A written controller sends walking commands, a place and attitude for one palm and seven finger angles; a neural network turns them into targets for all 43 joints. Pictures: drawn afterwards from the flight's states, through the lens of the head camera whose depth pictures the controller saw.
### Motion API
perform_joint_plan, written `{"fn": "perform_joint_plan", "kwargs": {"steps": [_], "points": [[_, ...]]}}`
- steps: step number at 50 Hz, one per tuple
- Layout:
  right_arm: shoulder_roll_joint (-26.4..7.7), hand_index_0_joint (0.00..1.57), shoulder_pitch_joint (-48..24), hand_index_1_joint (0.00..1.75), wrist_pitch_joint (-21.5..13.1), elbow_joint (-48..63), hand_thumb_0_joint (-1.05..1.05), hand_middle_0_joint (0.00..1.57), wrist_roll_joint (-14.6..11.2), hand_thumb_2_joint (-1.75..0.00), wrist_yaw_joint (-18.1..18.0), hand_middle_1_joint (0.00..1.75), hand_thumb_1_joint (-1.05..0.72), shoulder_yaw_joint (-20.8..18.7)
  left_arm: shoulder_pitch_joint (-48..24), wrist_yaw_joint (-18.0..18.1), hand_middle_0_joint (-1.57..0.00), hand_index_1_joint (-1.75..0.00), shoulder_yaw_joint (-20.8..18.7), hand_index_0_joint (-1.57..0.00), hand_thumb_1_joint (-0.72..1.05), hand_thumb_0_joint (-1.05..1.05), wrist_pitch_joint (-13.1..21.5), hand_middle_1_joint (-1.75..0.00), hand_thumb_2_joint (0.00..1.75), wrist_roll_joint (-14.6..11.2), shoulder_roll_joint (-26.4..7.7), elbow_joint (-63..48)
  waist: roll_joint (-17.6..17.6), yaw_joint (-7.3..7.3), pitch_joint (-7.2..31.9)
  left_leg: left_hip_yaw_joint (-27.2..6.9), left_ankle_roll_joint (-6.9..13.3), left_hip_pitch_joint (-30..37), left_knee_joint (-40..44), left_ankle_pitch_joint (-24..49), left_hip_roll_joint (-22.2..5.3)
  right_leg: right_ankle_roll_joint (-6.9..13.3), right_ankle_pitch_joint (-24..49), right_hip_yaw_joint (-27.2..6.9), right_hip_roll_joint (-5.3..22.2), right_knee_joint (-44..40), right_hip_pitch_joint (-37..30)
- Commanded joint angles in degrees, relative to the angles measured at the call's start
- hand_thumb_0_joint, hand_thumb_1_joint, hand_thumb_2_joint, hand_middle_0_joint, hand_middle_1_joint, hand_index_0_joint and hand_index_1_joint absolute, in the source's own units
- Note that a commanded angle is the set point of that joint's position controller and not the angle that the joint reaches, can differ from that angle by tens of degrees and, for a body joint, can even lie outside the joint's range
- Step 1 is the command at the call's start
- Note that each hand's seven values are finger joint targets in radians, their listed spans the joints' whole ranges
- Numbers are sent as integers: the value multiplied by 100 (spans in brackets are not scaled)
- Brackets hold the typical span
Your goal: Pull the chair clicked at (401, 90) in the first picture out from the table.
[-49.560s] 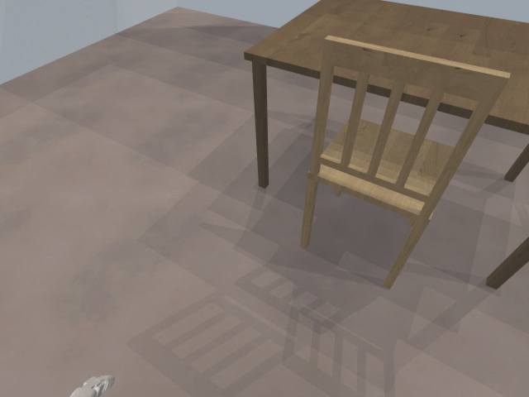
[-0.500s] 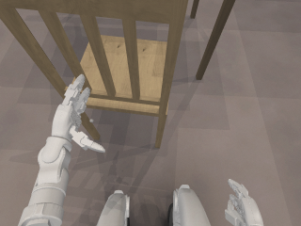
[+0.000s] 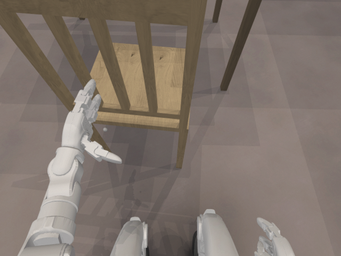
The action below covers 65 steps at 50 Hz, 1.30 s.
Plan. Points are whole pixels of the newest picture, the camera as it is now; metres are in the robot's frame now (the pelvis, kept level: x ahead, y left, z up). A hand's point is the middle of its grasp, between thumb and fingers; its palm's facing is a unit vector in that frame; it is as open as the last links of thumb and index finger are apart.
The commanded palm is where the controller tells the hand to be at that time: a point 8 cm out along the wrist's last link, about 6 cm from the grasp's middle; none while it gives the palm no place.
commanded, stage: aim the fingers beside a spindle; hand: left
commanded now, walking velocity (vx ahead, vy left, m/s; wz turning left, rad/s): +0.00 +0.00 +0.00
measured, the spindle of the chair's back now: (114, 73) +0.54 +0.14 +0.05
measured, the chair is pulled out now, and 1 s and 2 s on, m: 0.30 0.30 0.30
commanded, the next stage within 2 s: push the fingers through the gap in 0.66 s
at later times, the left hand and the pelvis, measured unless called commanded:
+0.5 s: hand (108, 135) +0.38 +0.14 +0.03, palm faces -0.14 -0.99 -0.03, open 17.0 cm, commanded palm +0.36 +0.20 +0.03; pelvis +0.00 +0.00 +0.00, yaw +0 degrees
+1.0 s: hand (108, 125) +0.41 +0.15 +0.02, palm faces -0.13 -0.99 -0.03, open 17.0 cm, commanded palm +0.39 +0.20 +0.03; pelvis +0.00 +0.00 -0.01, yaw +0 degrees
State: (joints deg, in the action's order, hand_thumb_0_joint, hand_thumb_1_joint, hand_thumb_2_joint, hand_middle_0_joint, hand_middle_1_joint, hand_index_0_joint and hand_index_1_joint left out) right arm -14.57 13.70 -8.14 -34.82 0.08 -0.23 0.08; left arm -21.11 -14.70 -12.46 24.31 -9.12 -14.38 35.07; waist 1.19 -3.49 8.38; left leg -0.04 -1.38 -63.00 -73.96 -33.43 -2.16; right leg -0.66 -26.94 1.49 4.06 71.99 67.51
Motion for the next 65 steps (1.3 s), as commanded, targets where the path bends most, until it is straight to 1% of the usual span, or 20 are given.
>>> {"fn": "perform_joint_plan", "kwargs": {"steps": [1,2,5,12,13,18,22,23,27,33,36,39,43,46,50,51,52,60,63,65], "points": [[-850,20,119,30,-267,722,0,20,-68,-90,-78,30,-90,-367,-1267,-219,-6,-8,235,-6,-50,0,317,-8,30,-192,-332,-1119,-355,-119,2169,51,145,686,1014,1130,337,149,829,-9,-367,-954,-2000],[-815,20,112,30,-321,750,0,20,-67,-90,-92,30,-90,-356,-1568,-245,-6,-8,427,-6,-50,0,424,-8,30,-229,-203,-1417,-162,-180,2244,23,155,822,1012,1156,336,159,811,22,-381,-906,-1893],[-828,20,173,30,-392,616,0,20,-6,-90,-129,30,-90,-396,-1894,-93,-6,-8,86,-6,-50,0,647,-8,30,-159,-679,-1760,37,-113,2571,-28,147,1019,977,1343,314,158,965,-20,-372,-816,-1932],[-813,20,109,30,-310,600,0,20,46,-90,-144,30,-90,-322,-1719,203,-6,-8,-456,-6,-50,0,617,-8,30,87,-1209,-1091,-10,-4,2438,26,167,679,950,1255,357,165,864,-63,-369,-745,-2049],[-790,20,82,30,-290,640,0,20,40,-90,-131,30,-90,-321,-1552,151,-6,-8,-354,-6,-50,0,553,-8,30,92,-1060,-1044,148,38,2511,61,145,734,956,1331,364,169,985,-65,-356,-733,-2088],[-814,20,122,30,-268,769,0,20,-27,-90,-87,30,-90,-356,-1111,-245,-6,-8,-113,-6,-50,0,340,-8,30,-226,-698,-1292,-8,57,2933,73,127,939,916,1902,348,166,1753,-39,-370,-689,-2472],[-823,20,124,30,-299,734,0,20,-73,-90,-117,30,-90,-366,-1210,-358,-6,-8,117,-6,-50,0,343,-8,30,-369,-461,-1476,-477,-148,2623,62,172,732,850,1659,357,107,1601,-72,-376,-829,-2446],[-836,20,133,30,-301,689,0,20,-62,-90,-134,30,-90,-390,-1285,-314,-6,-8,-45,-6,-50,0,391,-8,30,-329,-668,-1569,-404,-103,2607,59,158,736,858,1596,338,101,1507,-92,-363,-839,-2379],[-820,20,79,30,-324,627,0,20,-31,-90,-152,30,-90,-363,-1466,-124,-6,-8,-124,-6,-50,0,552,-8,30,-203,-764,-1551,-277,-99,2253,48,168,687,870,1317,347,124,1031,-81,-365,-846,-2037],[-781,20,27,30,-318,674,0,20,20,-90,-133,30,-90,-330,-1375,-61,-6,-8,-251,-6,-50,0,641,-8,30,-72,-946,-1512,181,63,2569,63,146,837,908,1472,362,173,1150,-103,-352,-744,-2173],[-815,20,40,30,-279,685,0,20,-3,-90,-131,30,-90,-335,-1257,-150,-6,-8,-241,-6,-50,0,507,-8,30,-123,-905,-1292,-50,25,2550,37,138,775,909,1429,347,163,1134,-72,-365,-757,-2189],[-809,20,48,30,-322,670,0,20,-33,-90,-154,30,-90,-333,-1606,-259,-6,-8,18,-6,-50,0,420,-8,30,-216,-675,-1335,25,-114,2516,35,153,806,902,1317,342,137,1039,-70,-368,-812,-2052],[-842,20,140,30,-370,527,0,20,-22,-90,-222,30,-90,-323,-2288,-211,-6,-8,-52,-6,-50,0,417,-8,30,-182,-843,-1146,-86,-252,2437,-11,167,710,846,1205,328,125,897,-81,-363,-833,-1900],[-868,20,183,30,-372,455,0,20,-1,-90,-233,30,-90,-316,-2363,-173,-6,-8,-261,-6,-50,0,447,-8,30,-162,-1007,-710,-272,-235,2350,-1,170,520,807,1127,339,126,815,-100,-353,-832,-1910],[-867,20,237,30,-362,485,0,20,45,-90,-187,30,-90,-322,-2480,-144,-6,-8,-278,-6,-50,0,536,-8,30,-64,-1060,-754,220,-97,2822,-6,134,878,821,1572,357,184,1223,-42,-352,-661,-1936],[-859,20,267,30,-356,495,0,20,49,-90,-164,30,-90,-329,-2441,-149,-6,-8,-178,-6,-50,0,515,-8,30,-62,-929,-734,224,-124,2955,-9,131,958,802,1677,354,176,1330,-23,-358,-640,-1935],[-892,20,327,30,-342,512,0,20,52,-90,-156,30,-90,-335,-2426,-132,-6,-8,-315,-6,-50,0,504,-8,30,-47,-1095,-654,230,-90,2974,-39,119,985,819,1774,341,196,1365,11,-375,-596,-1926],[-900,20,453,30,-169,404,0,20,52,-90,-129,30,-90,-331,-3075,66,-6,-8,-283,-6,-50,0,367,-8,30,57,-1016,-102,-197,-347,2481,-20,157,609,856,1325,345,141,1041,9,-398,-778,-1823],[-907,20,563,30,-202,370,0,20,105,-90,-128,30,-90,-346,-3404,151,-6,-8,-502,-6,-50,0,578,-8,30,108,-1314,-266,24,-273,2924,-25,153,821,835,1546,351,163,1244,-18,-406,-705,-1941],[-896,20,581,30,-196,341,0,20,121,-90,-96,30,-90,-350,-3413,149,-6,-8,-319,-6,-50,0,669,-8,30,150,-1099,-188,117,-307,3026,-52,130,995,823,1758,338,181,1417,29,-413,-642,-1852]]}}
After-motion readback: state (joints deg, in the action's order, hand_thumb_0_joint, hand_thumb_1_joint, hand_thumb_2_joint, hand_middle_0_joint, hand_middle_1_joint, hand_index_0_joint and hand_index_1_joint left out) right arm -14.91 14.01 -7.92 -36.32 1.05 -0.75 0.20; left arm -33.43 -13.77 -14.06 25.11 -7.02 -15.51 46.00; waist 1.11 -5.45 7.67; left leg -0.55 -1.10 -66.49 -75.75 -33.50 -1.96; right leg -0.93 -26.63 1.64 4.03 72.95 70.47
